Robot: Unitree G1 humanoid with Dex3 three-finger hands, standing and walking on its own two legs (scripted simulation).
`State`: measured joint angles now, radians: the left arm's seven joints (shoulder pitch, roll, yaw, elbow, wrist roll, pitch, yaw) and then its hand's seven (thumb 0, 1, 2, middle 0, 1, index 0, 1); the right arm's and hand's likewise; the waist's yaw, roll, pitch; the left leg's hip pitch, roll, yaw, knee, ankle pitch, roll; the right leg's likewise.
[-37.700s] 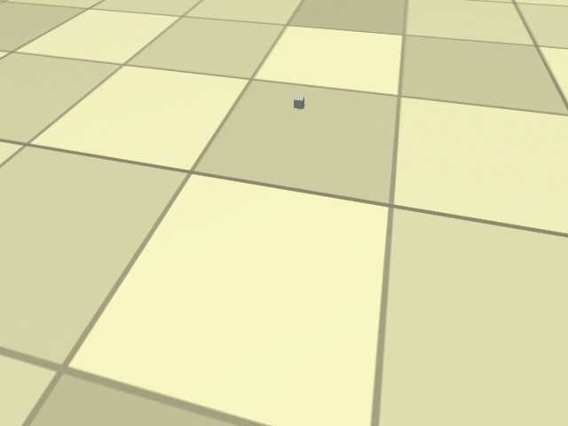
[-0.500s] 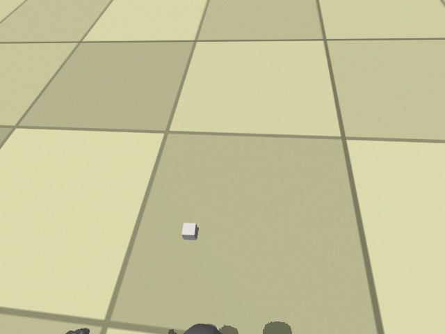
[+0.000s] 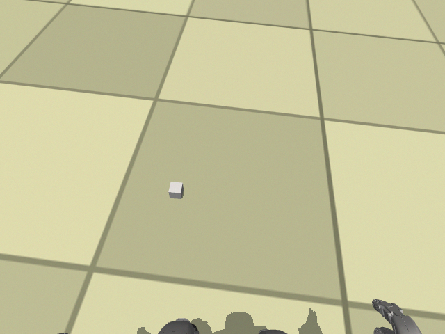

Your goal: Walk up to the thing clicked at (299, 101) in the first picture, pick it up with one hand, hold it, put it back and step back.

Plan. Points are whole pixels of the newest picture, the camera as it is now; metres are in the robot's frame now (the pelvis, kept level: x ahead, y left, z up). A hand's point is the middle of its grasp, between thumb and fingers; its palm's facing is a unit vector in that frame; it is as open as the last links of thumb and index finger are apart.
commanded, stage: step back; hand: left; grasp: from above
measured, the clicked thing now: (176, 190) +0.79 +0.26 -0.73
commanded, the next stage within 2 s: stand in 1.70 s
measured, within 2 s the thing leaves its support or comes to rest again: neither
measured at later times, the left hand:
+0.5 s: hand out of the picture -0.05 +0.25 -0.14, palm faces +0.08 -0.91 -0.41, open 7.4 cm
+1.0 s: hand out of the picture -0.27 +0.22 -0.15, palm faces +0.05 -0.92 -0.39, open 7.4 cm
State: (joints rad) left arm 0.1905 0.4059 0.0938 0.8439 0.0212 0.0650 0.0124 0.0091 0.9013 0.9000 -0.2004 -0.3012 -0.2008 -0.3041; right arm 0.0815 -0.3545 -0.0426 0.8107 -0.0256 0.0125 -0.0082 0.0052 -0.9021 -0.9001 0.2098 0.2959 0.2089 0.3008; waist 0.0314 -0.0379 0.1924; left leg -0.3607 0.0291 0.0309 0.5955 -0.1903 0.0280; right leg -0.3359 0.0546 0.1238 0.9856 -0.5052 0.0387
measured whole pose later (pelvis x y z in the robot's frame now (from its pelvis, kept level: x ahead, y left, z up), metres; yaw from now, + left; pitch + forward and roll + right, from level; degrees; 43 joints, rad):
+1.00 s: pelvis -0.29 -0.05 +0.00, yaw +3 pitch -2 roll -1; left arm 0.27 0.36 0.06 0.99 0.04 -0.01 -0.01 0.01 0.90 0.90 -0.20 -0.30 -0.20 -0.30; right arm 0.19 -0.40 -0.06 0.94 -0.03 0.01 0.03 0.01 -0.91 -0.90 0.21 0.30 0.20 0.30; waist 0.02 0.05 0.05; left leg -0.30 0.02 -0.03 0.65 -0.35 0.00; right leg -0.21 0.00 0.04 0.61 -0.37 0.02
